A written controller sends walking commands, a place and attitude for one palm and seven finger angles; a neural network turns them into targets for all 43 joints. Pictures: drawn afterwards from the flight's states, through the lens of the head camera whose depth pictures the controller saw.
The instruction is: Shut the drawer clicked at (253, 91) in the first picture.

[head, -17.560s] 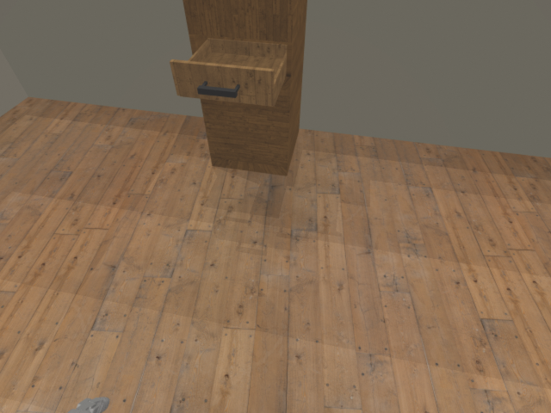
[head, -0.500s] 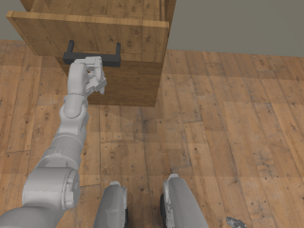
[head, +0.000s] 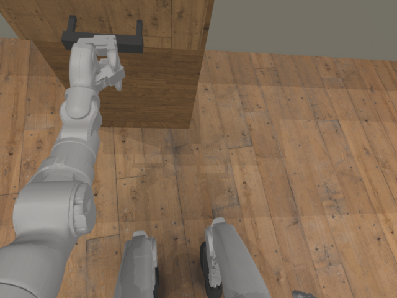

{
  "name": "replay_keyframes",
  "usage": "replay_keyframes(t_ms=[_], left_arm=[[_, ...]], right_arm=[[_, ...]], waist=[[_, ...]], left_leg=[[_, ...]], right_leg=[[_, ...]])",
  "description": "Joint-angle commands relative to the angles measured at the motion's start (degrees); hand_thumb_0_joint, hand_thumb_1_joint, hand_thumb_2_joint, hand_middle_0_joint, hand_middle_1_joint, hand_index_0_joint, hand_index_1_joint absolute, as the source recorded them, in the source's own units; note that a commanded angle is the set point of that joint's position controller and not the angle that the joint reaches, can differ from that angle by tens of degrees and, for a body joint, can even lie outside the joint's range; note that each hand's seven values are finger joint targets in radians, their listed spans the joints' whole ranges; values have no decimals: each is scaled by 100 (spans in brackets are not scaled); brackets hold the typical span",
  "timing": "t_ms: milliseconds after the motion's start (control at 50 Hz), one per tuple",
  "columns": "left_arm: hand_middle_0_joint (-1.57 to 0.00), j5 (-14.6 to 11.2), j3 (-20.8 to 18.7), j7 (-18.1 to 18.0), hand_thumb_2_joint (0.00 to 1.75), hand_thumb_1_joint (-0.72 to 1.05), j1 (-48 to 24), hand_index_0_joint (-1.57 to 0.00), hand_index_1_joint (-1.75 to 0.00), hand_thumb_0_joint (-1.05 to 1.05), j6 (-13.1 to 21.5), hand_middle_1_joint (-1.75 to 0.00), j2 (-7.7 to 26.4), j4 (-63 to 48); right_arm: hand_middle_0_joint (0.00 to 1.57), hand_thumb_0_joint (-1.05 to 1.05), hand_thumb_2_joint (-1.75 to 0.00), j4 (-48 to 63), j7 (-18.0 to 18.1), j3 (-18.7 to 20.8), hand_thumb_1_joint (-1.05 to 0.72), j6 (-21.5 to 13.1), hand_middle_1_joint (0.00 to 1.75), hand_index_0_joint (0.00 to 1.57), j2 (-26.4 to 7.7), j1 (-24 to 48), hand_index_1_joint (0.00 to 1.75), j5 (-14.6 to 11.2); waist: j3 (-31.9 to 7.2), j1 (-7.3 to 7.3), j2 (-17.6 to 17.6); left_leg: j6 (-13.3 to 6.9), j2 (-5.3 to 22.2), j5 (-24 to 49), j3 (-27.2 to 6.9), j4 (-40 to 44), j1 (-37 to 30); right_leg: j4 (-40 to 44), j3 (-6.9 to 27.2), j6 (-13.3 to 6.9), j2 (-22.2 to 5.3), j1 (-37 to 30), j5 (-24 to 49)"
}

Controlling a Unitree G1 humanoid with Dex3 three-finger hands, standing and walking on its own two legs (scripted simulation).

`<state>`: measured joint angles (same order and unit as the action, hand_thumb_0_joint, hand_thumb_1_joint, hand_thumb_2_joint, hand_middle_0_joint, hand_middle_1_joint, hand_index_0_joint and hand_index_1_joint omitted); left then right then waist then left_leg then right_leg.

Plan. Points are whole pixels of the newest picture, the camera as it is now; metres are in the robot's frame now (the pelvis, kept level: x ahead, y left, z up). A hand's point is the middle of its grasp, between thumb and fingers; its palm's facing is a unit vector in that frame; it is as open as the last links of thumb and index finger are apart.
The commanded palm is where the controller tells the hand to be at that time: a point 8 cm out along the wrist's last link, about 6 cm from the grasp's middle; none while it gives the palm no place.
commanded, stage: push the drawer shut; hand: left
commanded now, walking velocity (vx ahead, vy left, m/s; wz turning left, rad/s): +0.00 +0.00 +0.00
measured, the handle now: (105, 33) +0.62 +0.12 +0.04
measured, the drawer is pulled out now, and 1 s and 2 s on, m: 0.07 0.00 0.00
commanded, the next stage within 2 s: pull the fist back off the drawer in 0.74 s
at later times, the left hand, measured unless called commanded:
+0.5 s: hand (121, 42) +0.60 +0.09 +0.04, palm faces -0.09 -0.99 -0.05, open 3.2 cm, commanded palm +0.61 +0.11 +0.04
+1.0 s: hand (115, 36) +0.62 +0.10 +0.04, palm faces -0.07 -1.00 -0.06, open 3.1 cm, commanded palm +0.63 +0.08 +0.04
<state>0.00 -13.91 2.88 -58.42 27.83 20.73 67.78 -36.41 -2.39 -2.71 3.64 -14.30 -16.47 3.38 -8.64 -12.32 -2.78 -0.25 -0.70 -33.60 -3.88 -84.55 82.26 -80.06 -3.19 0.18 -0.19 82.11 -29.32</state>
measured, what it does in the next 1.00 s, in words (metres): stands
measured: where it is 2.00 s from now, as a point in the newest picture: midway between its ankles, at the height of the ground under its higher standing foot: (181, 289)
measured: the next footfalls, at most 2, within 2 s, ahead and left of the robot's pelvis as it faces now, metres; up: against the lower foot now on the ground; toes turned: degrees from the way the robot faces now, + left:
none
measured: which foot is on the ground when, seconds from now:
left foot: down 0.00-1.00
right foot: down 0.00-1.00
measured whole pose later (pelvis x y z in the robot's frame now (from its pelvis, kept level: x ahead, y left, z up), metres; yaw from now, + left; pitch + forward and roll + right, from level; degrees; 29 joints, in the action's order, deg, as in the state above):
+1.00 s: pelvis -0.02 +0.01 -0.03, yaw -3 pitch +37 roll -8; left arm 7.7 -14.7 1.6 -81.5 17.1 35.3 78.4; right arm -36.6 -3.2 -6.6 1.2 -13.2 -21.0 5.7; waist -7.5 -21.2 -3.0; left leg -0.8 -0.5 -32.3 -6.5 -89.9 94.6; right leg -81.9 -5.6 0.8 0.4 92.2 -26.8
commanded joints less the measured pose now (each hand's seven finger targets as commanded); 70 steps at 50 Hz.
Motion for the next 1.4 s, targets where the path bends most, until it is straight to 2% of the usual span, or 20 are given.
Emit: replay_keyframes(t_ms=[0,40,200,260,340,440,480,540,640,720,820,940,1020,1060,1120,1140,1220,1280,1340,1380], left_arm=[[-140,17,-157,-103,90,90,-3733,-140,-160,0,377,-160,1058,-1371],[-140,52,-80,-110,90,90,-3867,-140,-160,0,351,-160,991,-1234],[-140,184,-306,-132,90,90,-4420,-140,-160,0,157,-160,1508,-950],[-140,234,-256,-113,90,90,-4675,-140,-160,0,121,-160,1524,-1020],[-140,287,-358,-134,90,90,-4780,-140,-160,0,-29,-160,1692,-684],[-140,395,-478,-131,90,90,-5123,-140,-160,0,-179,-160,2017,-653],[-140,414,-382,-134,90,90,-5256,-140,-160,0,-270,-160,1910,-516],[-140,474,-497,-153,90,90,-5483,-140,-160,0,-339,-160,2162,-505],[-140,545,-424,-150,90,90,-5945,-140,-160,0,-404,-160,2175,-802],[-140,570,-127,-228,90,90,-6196,-140,-160,0,-498,-160,1768,-820],[-140,647,-63,-354,90,90,-6331,-140,-160,0,-617,-160,1805,-583],[-140,681,-121,-258,90,90,-6194,-140,-160,0,-630,-160,1965,-567],[-140,642,-58,-181,90,90,-6048,-140,-160,0,-650,-160,1765,-637],[-140,593,-69,-159,90,90,-5850,-140,-160,0,-702,-160,1704,-628],[-140,538,-325,-123,90,90,-5448,-140,-160,0,-679,-160,1913,-783],[-140,519,-316,-98,90,90,-5338,-140,-160,0,-657,-160,1920,-925],[-140,387,-457,-43,90,90,-4647,-140,-160,0,-599,-160,1816,-1161],[-140,368,-468,-37,90,90,-4145,-140,-160,0,-588,-160,1737,-1170],[-140,298,-513,-52,90,90,-3562,-140,-160,0,-541,-160,1595,-1274],[-140,233,-563,-46,90,90,-3218,-140,-160,0,-511,-160,1515,-1367]], right_arm=[[20,0,-90,200,49,368,-90,-86,30,20,-1042,-1142,30,61],[20,0,-90,190,32,362,-90,-96,30,20,-1060,-1174,30,67],[20,0,-90,167,33,278,-90,-107,30,20,-1105,-1377,30,102],[20,0,-90,150,12,265,-90,-120,30,20,-1116,-1458,30,132],[20,0,-90,126,10,227,-90,-113,30,20,-1160,-1561,30,143],[20,0,-90,121,15,176,-90,-117,30,20,-1188,-1699,30,166],[20,0,-90,102,5,169,-90,-119,30,20,-1179,-1723,30,168],[20,0,-90,94,12,131,-90,-126,30,20,-1198,-1817,30,195],[20,0,-90,59,12,147,-90,-127,30,20,-1222,-1943,30,209],[20,0,-90,-18,-13,150,-90,-173,30,20,-1199,-1927,30,231],[20,0,-90,-89,25,80,-90,-240,30,20,-1219,-1881,30,243],[20,0,-90,-40,-24,77,-90,-261,30,20,-1251,-1911,30,262],[20,0,-90,5,-83,99,-90,-269,30,20,-1245,-1913,30,269],[20,0,-90,19,-106,110,-90,-247,30,20,-1260,-1888,30,256],[20,0,-90,110,-135,115,-90,-235,30,20,-1222,-1928,30,241],[20,0,-90,142,-140,119,-90,-219,30,20,-1226,-1907,30,227],[20,0,-90,247,-189,160,-90,-169,30,20,-1165,-1882,30,191],[20,0,-90,267,-211,187,-90,-108,30,20,-1140,-1820,30,146],[20,0,-90,351,-238,226,-90,-65,30,20,-1104,-1774,30,115],[20,0,-90,411,-240,263,-90,-17,30,20,-1084,-1738,30,92]], waist=[[-3396,-538,-801],[-3348,-627,-869],[-3344,-786,-913],[-3540,-806,-1348],[-3332,-913,-1164],[-3448,-991,-1354],[-3356,-1085,-1360],[-3398,-1146,-1473],[-3720,-1247,-1785],[-3499,-1376,-2147],[-3190,-1549,-2106],[-3378,-1411,-2201],[-3381,-1335,-2272],[-3295,-1284,-2108],[-3593,-1062,-1982],[-3666,-998,-2038],[-3743,-777,-1745],[-3470,-700,-1420],[-3442,-539,-1290],[-3509,-459,-1029]], left_leg=[[-168,24,1310,-108,985,-2270],[-167,34,1220,-158,985,-2287],[-224,46,1027,-148,865,-1909],[-175,67,1250,-234,861,-2223],[-189,96,1141,-277,826,-2028],[-204,113,1204,-303,746,-1936],[-221,109,1122,-288,693,-1826],[-221,130,1208,-328,655,-1840],[-163,172,1560,-472,608,-2283],[-120,182,1408,-543,676,-2568],[-178,174,855,-534,726,-2235],[-137,168,955,-584,720,-2327],[-106,187,933,-651,804,-2488],[-115,199,837,-646,818,-2384],[-144,162,1065,-483,791,-2289],[-116,184,1151,-516,825,-2371],[-141,177,1399,-364,866,-2353],[-156,203,1378,-283,910,-2181],[-161,195,1597,-187,962,-2187],[-167,191,1741,-141,979,-2160]], right_leg=[[1014,121,-174,205,-1583,747],[998,94,-172,212,-1398,679],[965,114,-161,243,-1344,561],[871,53,-183,234,-1115,678],[864,22,-164,256,-980,599],[785,-1,-175,260,-904,646],[800,10,-166,272,-805,607],[743,-23,-171,283,-722,657],[651,-87,-171,280,-464,858],[683,-133,-189,278,-79,784],[735,-143,-180,284,46,529],[690,-176,-210,265,-78,590],[680,-203,-212,256,-58,602],[702,-201,-202,257,-101,565],[722,-154,-214,280,-552,645],[711,-158,-221,274,-574,682],[803,-99,-213,300,-992,802],[872,-76,-199,302,-1146,793],[936,-45,-203,304,-1399,943],[961,-13,-188,305,-1631,1080]])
